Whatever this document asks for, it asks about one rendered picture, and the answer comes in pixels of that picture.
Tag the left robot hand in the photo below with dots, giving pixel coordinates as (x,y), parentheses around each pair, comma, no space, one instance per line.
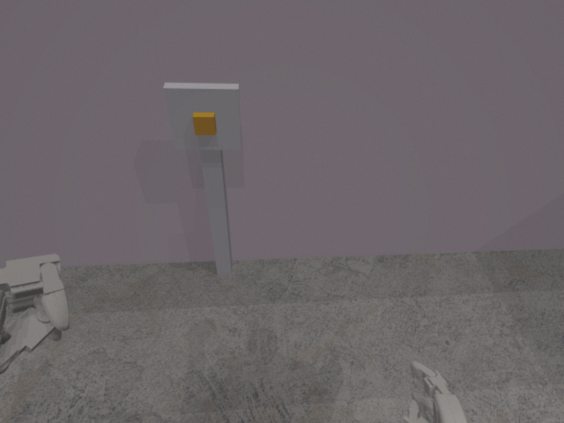
(32,285)

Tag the panel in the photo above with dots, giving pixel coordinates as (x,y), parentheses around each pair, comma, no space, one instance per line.
(184,99)

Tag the button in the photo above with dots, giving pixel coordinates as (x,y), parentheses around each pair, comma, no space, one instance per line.
(204,123)

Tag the right robot hand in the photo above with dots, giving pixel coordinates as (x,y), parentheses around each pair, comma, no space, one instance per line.
(446,408)

